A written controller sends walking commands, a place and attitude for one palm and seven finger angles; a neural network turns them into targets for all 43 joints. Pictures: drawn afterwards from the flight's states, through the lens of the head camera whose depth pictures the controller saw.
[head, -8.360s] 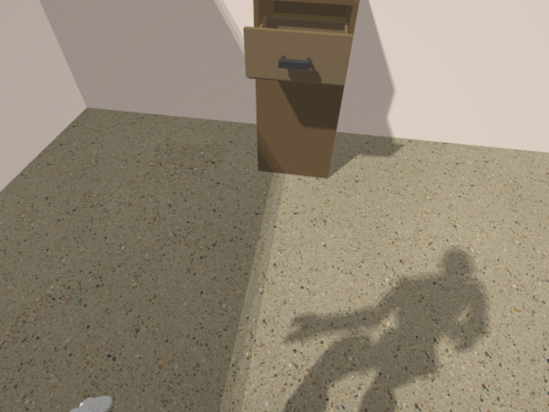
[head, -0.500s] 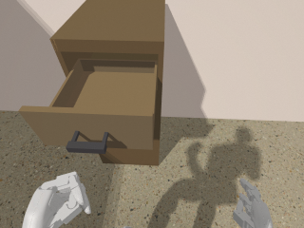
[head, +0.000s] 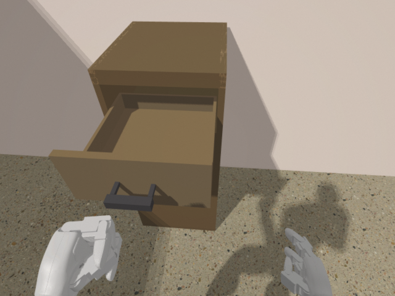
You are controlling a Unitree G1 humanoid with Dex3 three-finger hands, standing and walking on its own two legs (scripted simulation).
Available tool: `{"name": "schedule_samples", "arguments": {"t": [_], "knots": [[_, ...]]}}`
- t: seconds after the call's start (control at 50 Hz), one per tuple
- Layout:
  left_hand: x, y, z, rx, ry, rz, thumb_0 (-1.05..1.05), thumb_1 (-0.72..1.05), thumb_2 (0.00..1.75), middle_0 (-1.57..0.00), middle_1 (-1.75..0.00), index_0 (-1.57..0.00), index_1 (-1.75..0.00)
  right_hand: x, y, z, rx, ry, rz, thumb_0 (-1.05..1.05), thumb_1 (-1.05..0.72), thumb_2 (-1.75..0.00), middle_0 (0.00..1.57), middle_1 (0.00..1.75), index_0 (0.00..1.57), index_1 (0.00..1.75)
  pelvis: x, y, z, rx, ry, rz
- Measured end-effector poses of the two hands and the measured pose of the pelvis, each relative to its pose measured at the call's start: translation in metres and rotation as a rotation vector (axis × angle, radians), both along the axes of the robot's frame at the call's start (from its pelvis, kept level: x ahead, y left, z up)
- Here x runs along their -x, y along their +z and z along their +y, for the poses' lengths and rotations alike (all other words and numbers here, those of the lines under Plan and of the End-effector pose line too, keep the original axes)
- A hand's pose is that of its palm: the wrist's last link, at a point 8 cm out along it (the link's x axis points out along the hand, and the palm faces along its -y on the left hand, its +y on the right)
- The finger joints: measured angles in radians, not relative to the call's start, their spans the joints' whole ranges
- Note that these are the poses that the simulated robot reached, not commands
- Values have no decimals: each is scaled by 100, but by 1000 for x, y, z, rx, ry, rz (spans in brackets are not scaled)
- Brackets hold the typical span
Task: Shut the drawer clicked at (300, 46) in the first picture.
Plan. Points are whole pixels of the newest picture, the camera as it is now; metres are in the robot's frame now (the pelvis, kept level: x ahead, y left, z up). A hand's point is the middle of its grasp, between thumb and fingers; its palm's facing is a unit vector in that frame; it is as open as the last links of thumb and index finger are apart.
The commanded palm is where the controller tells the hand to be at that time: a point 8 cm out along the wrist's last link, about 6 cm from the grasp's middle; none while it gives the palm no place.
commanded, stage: raise the hand and make a fist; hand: left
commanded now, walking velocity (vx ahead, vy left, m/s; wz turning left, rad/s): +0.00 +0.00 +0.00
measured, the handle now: (131, 194) +0.32 +0.18 +0.04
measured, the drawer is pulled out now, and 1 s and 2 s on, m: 0.30 0.30 0.30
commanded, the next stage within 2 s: bring the fist close to the handle in 0.28 s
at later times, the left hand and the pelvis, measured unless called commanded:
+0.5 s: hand (120, 260) +0.15 +0.13 +0.12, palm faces +0.02 -1.00 -0.09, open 3.3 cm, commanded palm +0.11 +0.19 +0.13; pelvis +0.01 -0.03 +0.00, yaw +0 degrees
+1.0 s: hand (129, 254) +0.18 +0.14 +0.07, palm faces +0.01 -1.00 -0.04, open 3.3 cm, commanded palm +0.15 +0.20 +0.08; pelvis +0.00 -0.02 +0.00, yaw +0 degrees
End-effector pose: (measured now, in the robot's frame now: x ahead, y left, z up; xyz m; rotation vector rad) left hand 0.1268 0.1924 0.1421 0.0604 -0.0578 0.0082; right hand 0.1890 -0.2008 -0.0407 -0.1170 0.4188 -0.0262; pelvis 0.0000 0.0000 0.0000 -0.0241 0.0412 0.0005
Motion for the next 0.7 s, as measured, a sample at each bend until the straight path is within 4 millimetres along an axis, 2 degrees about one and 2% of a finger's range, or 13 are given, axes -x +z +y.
{"name": "schedule_samples", "arguments": {"t": [0.12,0.32,0.46,0.58,0.7], "knots": [[0,-14,-7,2,-6,87,2,90,90,-140,-160,-139,-160,8,-2,-18,18,-34,25,2,-90,-90,20,30,21,30,-1,2,-7,-7,-2,-1],[-1,-5,-1,-43,37,21,2,90,90,-140,-160,-140,-160,10,-7,-42,23,-66,31,2,-91,-90,20,30,20,30,-2,2,-23,-10,1,0],[-2,-12,-6,-34,14,64,2,90,90,-140,-160,-140,-160,4,-5,-52,14,-81,3,2,-91,-90,20,30,20,30,-6,5,-32,-16,2,2],[-2,-26,-1,-13,39,83,2,90,90,-140,-160,-140,-160,-1,-4,-57,33,-74,0,2,-91,-90,20,30,20,30,-5,4,-36,-18,7,6],[-11,-37,1,-10,29,74,2,90,90,-140,-160,-140,-160,2,-8,-60,59,-61,22,2,-91,-90,20,30,20,30,-2,2,-36,-16,13,18]]}}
